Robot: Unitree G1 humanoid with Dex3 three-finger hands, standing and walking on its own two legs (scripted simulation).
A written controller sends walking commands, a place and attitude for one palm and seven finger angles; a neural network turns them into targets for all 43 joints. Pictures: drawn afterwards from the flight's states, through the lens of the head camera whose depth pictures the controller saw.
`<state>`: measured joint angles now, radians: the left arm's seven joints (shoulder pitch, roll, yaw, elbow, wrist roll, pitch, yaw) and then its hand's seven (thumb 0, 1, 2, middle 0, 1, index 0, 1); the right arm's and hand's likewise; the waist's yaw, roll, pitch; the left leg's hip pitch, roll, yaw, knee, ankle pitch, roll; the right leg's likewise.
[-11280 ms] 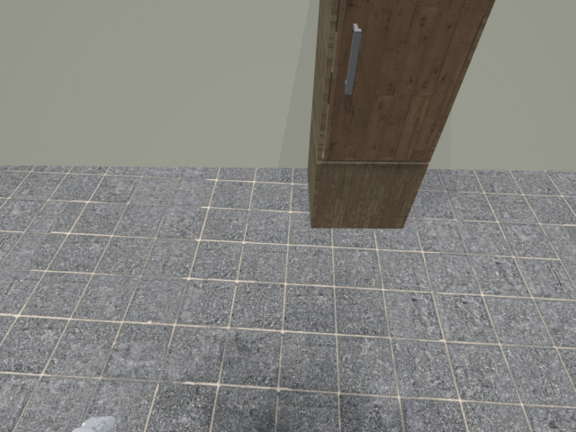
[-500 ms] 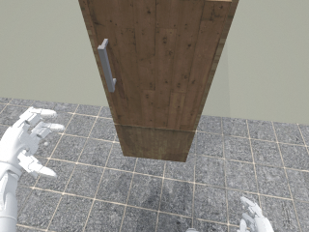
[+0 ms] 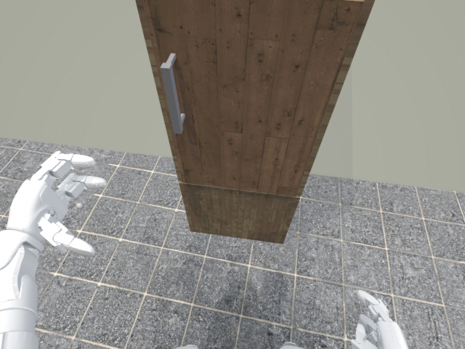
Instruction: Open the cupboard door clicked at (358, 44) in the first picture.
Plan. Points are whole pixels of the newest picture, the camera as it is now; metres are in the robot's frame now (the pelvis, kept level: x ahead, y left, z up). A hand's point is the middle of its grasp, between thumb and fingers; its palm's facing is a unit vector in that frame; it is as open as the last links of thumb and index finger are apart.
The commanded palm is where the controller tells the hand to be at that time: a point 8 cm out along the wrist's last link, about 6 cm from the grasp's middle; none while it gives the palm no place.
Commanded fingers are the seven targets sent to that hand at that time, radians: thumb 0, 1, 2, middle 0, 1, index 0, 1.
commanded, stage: move the hooked fingers beside the handle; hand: left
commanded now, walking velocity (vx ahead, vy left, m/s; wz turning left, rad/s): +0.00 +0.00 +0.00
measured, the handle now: (175, 96) +0.61 +0.18 +0.07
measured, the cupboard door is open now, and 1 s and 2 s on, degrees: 0 0 0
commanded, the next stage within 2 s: none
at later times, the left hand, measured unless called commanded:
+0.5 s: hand (108, 160) +0.40 +0.25 +0.09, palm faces -0.08 -1.00 -0.01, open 14.0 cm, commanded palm +0.38 +0.31 +0.08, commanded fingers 0.00 -0.50 0.30 -0.30 -1.20 -0.30 -1.20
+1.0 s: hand (122, 130) +0.48 +0.25 +0.09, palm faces -0.09 -1.00 -0.01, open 14.0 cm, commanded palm +0.47 +0.30 +0.08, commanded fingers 0.00 -0.50 0.30 -0.30 -1.20 -0.30 -1.20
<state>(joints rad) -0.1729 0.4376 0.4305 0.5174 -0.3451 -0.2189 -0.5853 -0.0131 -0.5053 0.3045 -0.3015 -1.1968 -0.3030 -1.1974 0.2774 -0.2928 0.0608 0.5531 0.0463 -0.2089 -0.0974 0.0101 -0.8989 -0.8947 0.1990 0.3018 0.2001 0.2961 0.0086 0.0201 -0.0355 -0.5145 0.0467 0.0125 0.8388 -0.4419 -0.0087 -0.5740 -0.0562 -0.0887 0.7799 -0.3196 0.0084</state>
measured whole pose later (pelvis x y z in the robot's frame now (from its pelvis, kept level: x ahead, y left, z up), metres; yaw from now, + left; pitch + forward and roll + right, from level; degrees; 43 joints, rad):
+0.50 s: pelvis +0.00 +0.00 +0.00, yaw -2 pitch +12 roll -1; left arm -0.50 0.53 0.46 0.85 -0.26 -0.28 -0.57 -0.01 -0.50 0.30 -0.30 -1.20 -0.30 -1.20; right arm 0.37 -0.31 0.05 0.58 0.04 -0.10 -0.07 0.01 -0.90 -0.89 0.20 0.30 0.20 0.30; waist -0.06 0.00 -0.06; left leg -0.62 0.05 0.04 0.86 -0.45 0.00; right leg -0.69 -0.05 -0.06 0.80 -0.31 0.01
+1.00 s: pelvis +0.00 +0.01 -0.02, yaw -2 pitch +17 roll -2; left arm -0.85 0.69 0.49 1.18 -0.16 -0.31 -0.56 -0.01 -0.50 0.30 -0.30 -1.20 -0.30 -1.20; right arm 0.37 -0.30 0.06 0.58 0.02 0.00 -0.05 0.00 -0.90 -0.89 0.20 0.30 0.20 0.30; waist -0.14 0.00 -0.05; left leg -0.78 0.07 0.03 0.94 -0.47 0.00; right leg -0.83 -0.04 -0.07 0.85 -0.31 0.01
